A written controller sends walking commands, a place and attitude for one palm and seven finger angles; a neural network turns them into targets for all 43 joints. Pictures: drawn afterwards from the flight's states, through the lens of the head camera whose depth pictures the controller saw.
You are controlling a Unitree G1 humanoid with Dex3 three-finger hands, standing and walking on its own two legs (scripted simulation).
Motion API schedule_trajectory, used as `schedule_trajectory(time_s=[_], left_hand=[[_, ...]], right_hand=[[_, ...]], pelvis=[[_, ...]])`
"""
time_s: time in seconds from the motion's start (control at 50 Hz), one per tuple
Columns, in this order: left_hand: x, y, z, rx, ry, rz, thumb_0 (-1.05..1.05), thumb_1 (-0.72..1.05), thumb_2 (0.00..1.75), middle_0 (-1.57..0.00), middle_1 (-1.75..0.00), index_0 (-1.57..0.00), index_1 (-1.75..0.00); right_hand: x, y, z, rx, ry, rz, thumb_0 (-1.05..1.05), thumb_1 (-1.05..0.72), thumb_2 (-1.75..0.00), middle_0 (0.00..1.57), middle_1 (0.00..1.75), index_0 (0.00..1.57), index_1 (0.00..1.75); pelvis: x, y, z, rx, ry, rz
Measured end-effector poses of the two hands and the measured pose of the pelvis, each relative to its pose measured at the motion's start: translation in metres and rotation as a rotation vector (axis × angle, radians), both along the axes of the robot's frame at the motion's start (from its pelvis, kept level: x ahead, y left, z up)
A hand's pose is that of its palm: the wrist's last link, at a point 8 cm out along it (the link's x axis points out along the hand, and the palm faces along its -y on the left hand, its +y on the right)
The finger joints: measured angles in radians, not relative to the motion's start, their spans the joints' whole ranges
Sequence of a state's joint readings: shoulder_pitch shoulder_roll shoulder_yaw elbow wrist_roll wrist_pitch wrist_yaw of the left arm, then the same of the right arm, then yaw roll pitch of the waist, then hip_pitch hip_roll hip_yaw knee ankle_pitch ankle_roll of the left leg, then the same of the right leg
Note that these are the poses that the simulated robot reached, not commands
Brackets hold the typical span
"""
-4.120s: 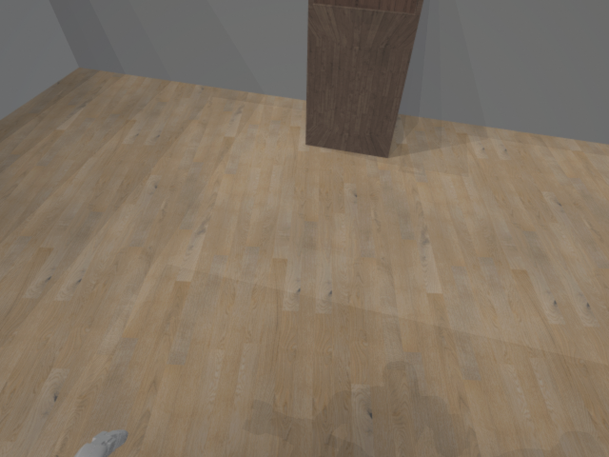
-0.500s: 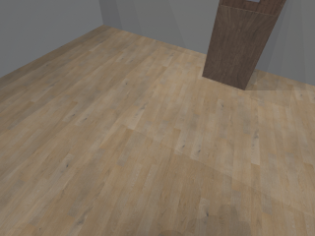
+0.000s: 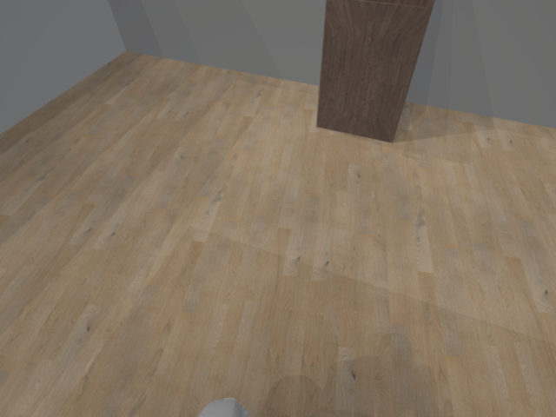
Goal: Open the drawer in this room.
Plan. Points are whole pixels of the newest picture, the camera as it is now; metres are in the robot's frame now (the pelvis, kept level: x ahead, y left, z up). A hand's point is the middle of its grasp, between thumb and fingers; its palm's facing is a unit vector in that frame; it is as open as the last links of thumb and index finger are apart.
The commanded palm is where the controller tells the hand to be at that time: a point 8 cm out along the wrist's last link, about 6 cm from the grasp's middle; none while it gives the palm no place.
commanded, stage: stand and wait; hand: left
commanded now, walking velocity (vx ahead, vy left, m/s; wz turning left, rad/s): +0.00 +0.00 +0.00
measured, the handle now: out of the picture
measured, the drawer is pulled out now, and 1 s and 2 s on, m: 0.00 0.00 0.00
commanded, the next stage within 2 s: turn or walk to find it in 0.90 s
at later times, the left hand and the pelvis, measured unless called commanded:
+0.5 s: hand out of the picture +0.14 +0.24 -0.19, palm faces +0.01 -0.98 -0.20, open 7.3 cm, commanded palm none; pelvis +0.10 +0.06 -0.01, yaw -1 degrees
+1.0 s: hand out of the picture +0.13 +0.19 -0.18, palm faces +0.01 -0.98 -0.19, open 7.3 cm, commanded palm none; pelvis +0.14 +0.02 +0.00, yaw -1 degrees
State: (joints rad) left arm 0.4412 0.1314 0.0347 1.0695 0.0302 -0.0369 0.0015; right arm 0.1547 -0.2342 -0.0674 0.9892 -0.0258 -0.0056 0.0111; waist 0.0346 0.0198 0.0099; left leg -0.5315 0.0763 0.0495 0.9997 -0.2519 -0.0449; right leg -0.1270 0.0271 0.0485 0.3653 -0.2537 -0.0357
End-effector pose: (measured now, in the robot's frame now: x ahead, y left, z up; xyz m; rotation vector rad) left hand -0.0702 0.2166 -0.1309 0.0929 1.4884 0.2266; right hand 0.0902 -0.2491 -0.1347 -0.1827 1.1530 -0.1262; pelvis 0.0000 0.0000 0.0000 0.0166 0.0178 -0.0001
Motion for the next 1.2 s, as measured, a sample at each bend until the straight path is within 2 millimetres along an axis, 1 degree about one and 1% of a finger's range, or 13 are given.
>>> schedule_trajectory(time_s=[0.1, 0.18, 0.22, 0.26, 0.28, 0.34, 0.4, 0.48, 0.54, 0.68, 0.84, 1.04, 1.2], left_hand=[[0.025, 0.001, -0.011, -0.041, 0.019, 0.010, 0.00, 0.91, 0.90, -0.20, -0.30, -0.20, -0.30], [0.054, 0.013, -0.034, -0.075, 0.020, 0.028, 0.00, 0.91, 0.90, -0.20, -0.30, -0.20, -0.30], [0.072, 0.021, -0.042, -0.085, 0.016, 0.020, 0.00, 0.91, 0.90, -0.20, -0.30, -0.20, -0.30], [0.092, 0.029, -0.043, -0.086, 0.004, -0.009, 0.00, 0.91, 0.90, -0.20, -0.30, -0.20, -0.30], [0.102, 0.033, -0.042, -0.086, -0.004, -0.027, 0.00, 0.91, 0.90, -0.20, -0.30, -0.20, -0.30], [0.136, 0.047, -0.038, -0.077, -0.045, -0.072, 0.00, 0.91, 0.90, -0.20, -0.30, -0.20, -0.30], [0.168, 0.059, -0.034, -0.050, -0.101, -0.097, 0.00, 0.92, 0.90, -0.20, -0.30, -0.20, -0.30], [0.196, 0.073, -0.027, -0.006, -0.150, -0.115, 0.01, 0.93, 0.90, -0.20, -0.30, -0.20, -0.30], [0.209, 0.075, -0.025, 0.023, -0.168, -0.127, 0.00, 0.92, 0.90, -0.20, -0.30, -0.20, -0.30], [0.217, 0.062, -0.014, 0.033, -0.131, -0.147, 0.00, 0.92, 0.90, -0.20, -0.30, -0.20, -0.30], [0.212, 0.039, -0.016, 0.012, -0.084, -0.127, 0.00, 0.93, 0.90, -0.20, -0.30, -0.20, -0.30], [0.196, 0.017, -0.021, -0.008, -0.053, -0.076, 0.01, 0.92, 0.90, -0.20, -0.30, -0.20, -0.30], [0.184, 0.018, -0.028, 0.004, -0.086, 0.004, 0.00, 0.91, 0.90, -0.20, -0.30, -0.20, -0.30]], right_hand=[[0.035, 0.024, -0.001, -0.008, 0.020, 0.018, 0.01, -0.91, -0.90, 0.19, 0.30, 0.20, 0.29], [0.057, 0.055, -0.009, -0.021, 0.038, 0.041, 0.01, -0.91, -0.90, 0.19, 0.30, 0.20, 0.29], [0.062, 0.071, -0.008, -0.016, 0.044, 0.040, 0.01, -0.91, -0.90, 0.19, 0.30, 0.20, 0.29], [0.061, 0.082, -0.005, -0.010, 0.046, 0.018, 0.01, -0.91, -0.90, 0.19, 0.30, 0.20, 0.29], [0.062, 0.084, -0.002, -0.016, 0.032, -0.017, 0.00, -0.92, -0.90, 0.20, 0.30, 0.20, 0.29], [0.061, 0.082, 0.004, -0.038, 0.024, -0.054, -0.02, -0.95, -0.90, 0.20, 0.30, 0.21, 0.30], [0.052, 0.079, 0.003, -0.045, 0.064, -0.067, -0.02, -0.95, -0.90, 0.20, 0.30, 0.21, 0.30], [0.034, 0.076, -0.004, -0.032, 0.136, -0.087, -0.01, -0.93, -0.90, 0.20, 0.30, 0.20, 0.30], [0.022, 0.074, -0.014, -0.008, 0.187, -0.105, -0.01, -0.92, -0.90, 0.20, 0.30, 0.20, 0.29], [0.007, 0.079, -0.022, 0.055, 0.266, -0.131, 0.00, -0.91, -0.90, 0.20, 0.30, 0.20, 0.29], [0.005, 0.076, -0.019, 0.071, 0.309, -0.128, 0.01, -0.90, -0.90, 0.20, 0.30, 0.20, 0.29], [0.027, 0.056, -0.020, 0.047, 0.289, -0.101, 0.01, -0.90, -0.90, 0.20, 0.30, 0.20, 0.29], [0.054, 0.040, -0.025, 0.010, 0.260, -0.026, 0.01, -0.90, -0.90, 0.20, 0.30, 0.20, 0.29]], pelvis=[[0.030, 0.016, -0.004, -0.025, -0.001, 0.013], [0.057, 0.035, -0.016, -0.048, -0.008, 0.019], [0.066, 0.041, -0.017, -0.032, -0.014, 0.009], [0.073, 0.047, -0.014, -0.033, -0.025, -0.016], [0.076, 0.050, -0.012, -0.035, -0.028, -0.024], [0.082, 0.057, -0.008, -0.040, -0.033, -0.028], [0.088, 0.060, -0.005, -0.036, -0.031, -0.024], [0.097, 0.059, -0.006, -0.020, -0.029, -0.021], [0.105, 0.054, -0.010, 0.002, -0.031, -0.027], [0.122, 0.047, -0.005, -0.010, -0.025, -0.030], [0.134, 0.032, -0.003, -0.008, -0.019, -0.026], [0.139, 0.019, -0.005, -0.008, -0.022, 0.000], [0.130, 0.017, -0.013, -0.023, -0.028, 0.069]])
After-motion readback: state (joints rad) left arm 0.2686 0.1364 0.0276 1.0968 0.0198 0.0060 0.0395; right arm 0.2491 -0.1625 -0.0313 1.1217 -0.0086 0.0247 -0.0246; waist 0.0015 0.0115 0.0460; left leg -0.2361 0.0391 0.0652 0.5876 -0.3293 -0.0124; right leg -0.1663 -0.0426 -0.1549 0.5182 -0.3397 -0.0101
